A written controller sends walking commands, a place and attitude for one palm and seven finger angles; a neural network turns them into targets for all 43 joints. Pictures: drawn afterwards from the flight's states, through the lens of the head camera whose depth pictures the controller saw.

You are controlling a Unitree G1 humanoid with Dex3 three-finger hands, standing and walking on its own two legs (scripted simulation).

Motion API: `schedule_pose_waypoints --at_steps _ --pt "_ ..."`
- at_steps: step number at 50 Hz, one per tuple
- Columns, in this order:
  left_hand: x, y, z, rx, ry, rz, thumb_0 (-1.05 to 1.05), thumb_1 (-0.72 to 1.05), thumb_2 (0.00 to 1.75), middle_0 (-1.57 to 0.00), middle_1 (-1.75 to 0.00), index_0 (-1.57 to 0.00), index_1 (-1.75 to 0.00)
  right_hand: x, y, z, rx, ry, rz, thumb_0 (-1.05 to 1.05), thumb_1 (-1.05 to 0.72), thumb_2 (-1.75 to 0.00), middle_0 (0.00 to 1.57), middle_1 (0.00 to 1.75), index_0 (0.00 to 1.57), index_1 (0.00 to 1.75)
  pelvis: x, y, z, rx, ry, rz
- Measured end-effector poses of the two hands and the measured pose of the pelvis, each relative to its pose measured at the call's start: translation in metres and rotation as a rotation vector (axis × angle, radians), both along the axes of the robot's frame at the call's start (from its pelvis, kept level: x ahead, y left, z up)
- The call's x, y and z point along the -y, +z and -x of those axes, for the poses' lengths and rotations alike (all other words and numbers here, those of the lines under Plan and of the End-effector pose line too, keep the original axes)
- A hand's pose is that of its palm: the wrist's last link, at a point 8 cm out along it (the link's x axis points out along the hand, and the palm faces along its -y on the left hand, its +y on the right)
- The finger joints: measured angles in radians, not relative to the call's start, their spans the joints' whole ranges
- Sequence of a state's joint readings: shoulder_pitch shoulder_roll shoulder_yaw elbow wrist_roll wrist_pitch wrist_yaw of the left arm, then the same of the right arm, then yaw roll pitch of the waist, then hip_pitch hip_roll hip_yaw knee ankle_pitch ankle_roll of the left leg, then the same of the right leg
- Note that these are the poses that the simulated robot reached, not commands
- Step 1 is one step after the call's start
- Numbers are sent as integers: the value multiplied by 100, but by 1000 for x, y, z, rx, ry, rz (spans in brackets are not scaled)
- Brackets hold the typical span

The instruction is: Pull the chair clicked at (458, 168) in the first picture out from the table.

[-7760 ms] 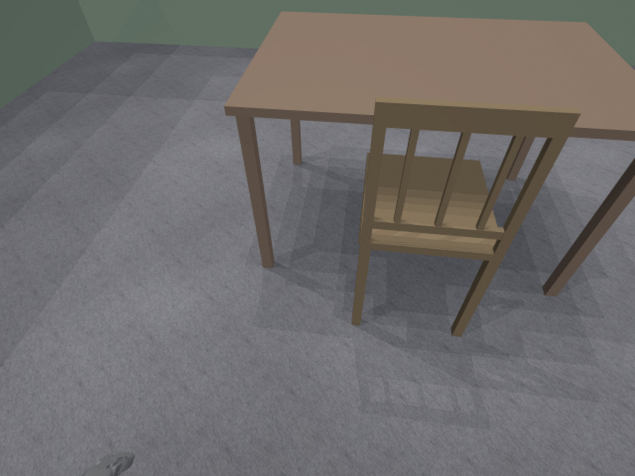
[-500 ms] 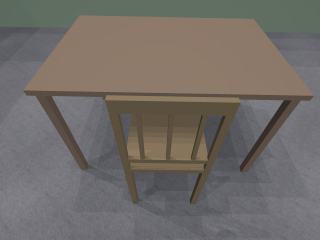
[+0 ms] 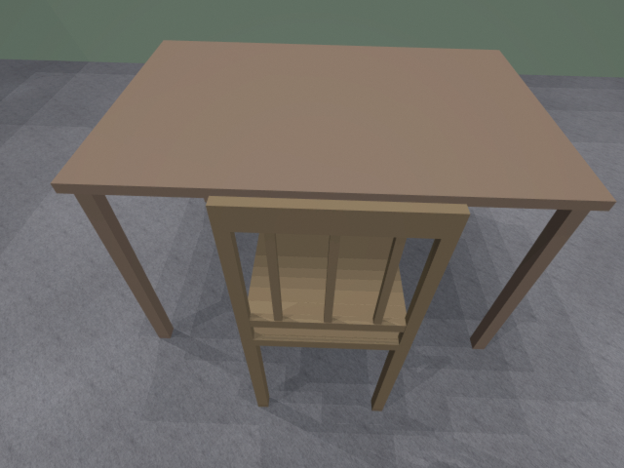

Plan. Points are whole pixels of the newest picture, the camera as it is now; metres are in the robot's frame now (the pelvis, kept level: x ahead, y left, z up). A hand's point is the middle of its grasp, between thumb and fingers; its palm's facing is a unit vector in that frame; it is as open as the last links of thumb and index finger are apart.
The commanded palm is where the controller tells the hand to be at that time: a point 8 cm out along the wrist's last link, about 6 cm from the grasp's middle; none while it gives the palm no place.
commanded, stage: look again from close up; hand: left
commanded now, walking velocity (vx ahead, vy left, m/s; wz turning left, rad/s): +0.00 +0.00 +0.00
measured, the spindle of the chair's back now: (330, 281) +0.46 +0.00 -0.10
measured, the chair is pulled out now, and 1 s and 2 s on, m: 0.00 0.00 0.00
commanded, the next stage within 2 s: none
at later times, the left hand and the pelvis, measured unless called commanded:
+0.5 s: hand out of the picture -0.03 +0.14 -0.17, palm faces +0.04 -0.98 -0.18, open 7.3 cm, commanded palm none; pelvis +0.00 -0.02 +0.00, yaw +0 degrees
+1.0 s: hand out of the picture -0.05 +0.12 -0.17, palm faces +0.05 -0.98 -0.18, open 7.3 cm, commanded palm none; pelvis +0.00 -0.03 +0.00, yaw +0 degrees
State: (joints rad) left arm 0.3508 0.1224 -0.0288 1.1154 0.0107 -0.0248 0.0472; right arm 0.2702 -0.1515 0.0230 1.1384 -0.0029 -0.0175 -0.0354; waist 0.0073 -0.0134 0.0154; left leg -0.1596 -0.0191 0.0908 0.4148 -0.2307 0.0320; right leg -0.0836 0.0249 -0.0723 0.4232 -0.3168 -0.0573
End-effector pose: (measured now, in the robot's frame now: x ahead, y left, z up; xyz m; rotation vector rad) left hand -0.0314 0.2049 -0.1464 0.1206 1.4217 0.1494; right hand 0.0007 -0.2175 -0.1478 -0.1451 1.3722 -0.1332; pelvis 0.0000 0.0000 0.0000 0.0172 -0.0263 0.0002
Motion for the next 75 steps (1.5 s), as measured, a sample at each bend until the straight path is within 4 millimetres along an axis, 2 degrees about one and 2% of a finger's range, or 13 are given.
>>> schedule_pose_waypoints --at_steps 9,20,42,58,75 --pt "2 3 0 4 1 -15 1 91 90 -20 -30 -20 -30 0 -3 9 -26 -3 -20 1 -92 -89 20 30 20 30 6 1 0 5 3 -2" --pt "13 3 5 -1 5 -7 1 91 90 -20 -30 -20 -30 3 -4 17 -47 -6 -34 1 -91 -89 20 30 20 30 13 1 3 6 4 -4" --pt "29 3 19 -28 23 -2 1 91 90 -20 -30 -20 -30 14 -5 19 -54 -4 -34 1 -92 -89 20 30 20 30 26 0 5 4 6 -5" --pt "30 2 17 -32 28 2 1 91 90 -20 -30 -20 -30 15 -4 18 -62 -6 -27 1 -92 -89 20 30 20 30 26 0 3 0 7 -2" --pt "20 3 11 -20 19 2 0 91 90 -20 -30 -20 -30 7 -3 18 -56 -9 -25 1 -92 -89 20 30 20 30 17 1 3 1 4 -1"
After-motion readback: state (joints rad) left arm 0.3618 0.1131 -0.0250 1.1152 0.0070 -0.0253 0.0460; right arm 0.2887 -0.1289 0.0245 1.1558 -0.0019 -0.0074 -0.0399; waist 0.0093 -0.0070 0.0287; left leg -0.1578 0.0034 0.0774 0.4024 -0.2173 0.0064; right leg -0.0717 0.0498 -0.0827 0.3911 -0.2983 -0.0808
